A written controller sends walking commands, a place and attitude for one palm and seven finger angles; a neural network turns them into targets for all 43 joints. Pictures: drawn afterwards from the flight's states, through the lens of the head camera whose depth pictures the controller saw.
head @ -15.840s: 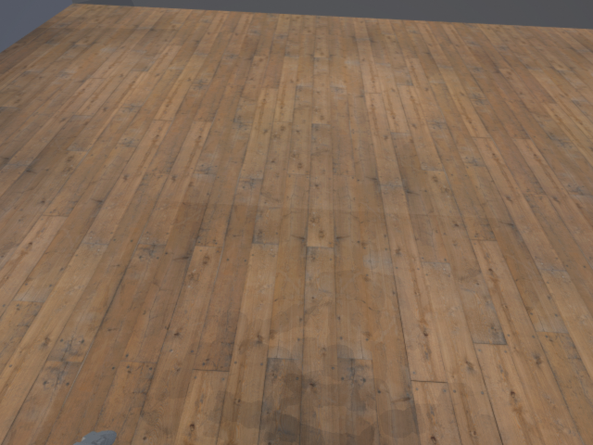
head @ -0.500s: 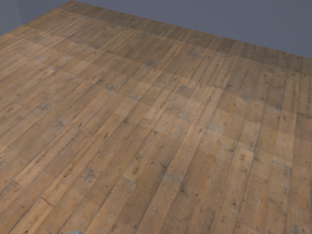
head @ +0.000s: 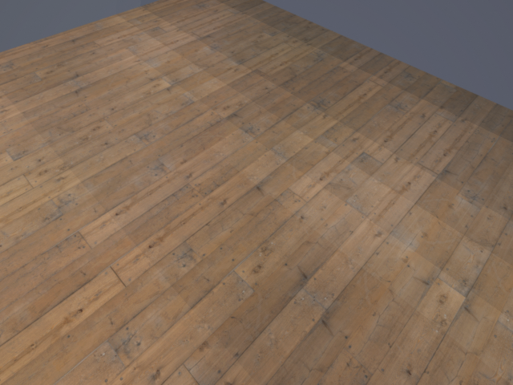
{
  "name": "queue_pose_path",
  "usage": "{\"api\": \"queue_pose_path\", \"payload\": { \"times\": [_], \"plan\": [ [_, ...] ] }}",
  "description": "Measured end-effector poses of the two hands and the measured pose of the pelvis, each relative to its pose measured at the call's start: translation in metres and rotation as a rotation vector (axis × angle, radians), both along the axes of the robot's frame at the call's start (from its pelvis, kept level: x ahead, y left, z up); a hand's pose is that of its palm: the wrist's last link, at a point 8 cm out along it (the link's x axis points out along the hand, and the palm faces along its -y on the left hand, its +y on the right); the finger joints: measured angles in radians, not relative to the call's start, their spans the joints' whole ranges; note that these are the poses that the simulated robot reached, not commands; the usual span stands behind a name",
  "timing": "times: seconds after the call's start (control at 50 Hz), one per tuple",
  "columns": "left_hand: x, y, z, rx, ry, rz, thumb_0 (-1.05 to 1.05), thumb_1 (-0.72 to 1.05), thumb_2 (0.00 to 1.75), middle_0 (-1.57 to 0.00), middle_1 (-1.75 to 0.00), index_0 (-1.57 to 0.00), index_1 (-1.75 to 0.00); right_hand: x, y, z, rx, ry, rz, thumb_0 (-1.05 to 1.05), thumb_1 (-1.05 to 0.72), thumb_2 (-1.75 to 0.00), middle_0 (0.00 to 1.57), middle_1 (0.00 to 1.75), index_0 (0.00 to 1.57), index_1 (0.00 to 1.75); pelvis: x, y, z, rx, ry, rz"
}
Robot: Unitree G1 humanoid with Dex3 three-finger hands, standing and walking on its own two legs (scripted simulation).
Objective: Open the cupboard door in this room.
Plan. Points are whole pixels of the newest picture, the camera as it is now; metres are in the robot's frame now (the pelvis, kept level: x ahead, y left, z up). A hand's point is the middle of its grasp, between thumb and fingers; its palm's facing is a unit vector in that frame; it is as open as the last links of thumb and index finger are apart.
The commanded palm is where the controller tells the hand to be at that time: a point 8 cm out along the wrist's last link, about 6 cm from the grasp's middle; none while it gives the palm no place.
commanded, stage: turn or walk to find it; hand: left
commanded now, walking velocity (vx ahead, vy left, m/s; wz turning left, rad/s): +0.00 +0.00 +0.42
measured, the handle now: out of the picture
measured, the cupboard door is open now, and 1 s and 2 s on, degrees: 0 0 0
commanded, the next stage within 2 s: none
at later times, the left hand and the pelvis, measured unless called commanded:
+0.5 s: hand out of the picture +0.06 +0.19 -0.15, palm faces +0.19 -0.94 -0.28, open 7.4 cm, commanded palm none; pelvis -0.02 -0.02 +0.00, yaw +11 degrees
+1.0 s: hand out of the picture -0.13 +0.19 -0.18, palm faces +0.46 -0.85 -0.24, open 7.4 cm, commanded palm none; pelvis -0.05 -0.01 +0.00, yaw +24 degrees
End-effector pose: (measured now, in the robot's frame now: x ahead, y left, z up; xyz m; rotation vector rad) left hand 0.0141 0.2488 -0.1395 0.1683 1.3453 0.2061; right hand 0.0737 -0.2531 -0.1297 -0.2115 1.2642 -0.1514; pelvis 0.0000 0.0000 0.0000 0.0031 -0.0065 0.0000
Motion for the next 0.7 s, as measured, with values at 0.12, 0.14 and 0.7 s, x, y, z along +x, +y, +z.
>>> {"api": "queue_pose_path", "payload": {
  "times": [0.12,0.14,0.7],
  "plan": [
    [-0.018,0.030,-0.007,0.002,0.044,0.064,0.01,0.90,0.90,-0.20,-0.30,-0.20,-0.30,0.027,0.030,0.014,-0.021,-0.089,0.073,0.00,-0.91,-0.90,0.20,0.30,0.20,0.30,-0.004,0.017,0.002,-0.010,-0.009,0.034],
    [-0.017,0.032,-0.004,0.001,0.034,0.070,0.01,0.90,0.90,-0.20,-0.30,-0.20,-0.30,0.028,0.034,0.016,-0.020,-0.091,0.081,0.00,-0.91,-0.90,0.20,0.30,0.20,0.30,-0.005,0.018,0.004,-0.014,-0.009,0.042],
    [-0.039,-0.046,0.033,0.051,-0.128,0.217,0.01,0.90,0.90,-0.20,-0.30,-0.20,-0.30,-0.003,-0.028,-0.011,0.043,0.094,0.192,0.00,-0.91,-0.90,0.20,0.30,0.20,0.30,-0.022,-0.040,0.011,0.033,-0.008,0.292]
  ]
}}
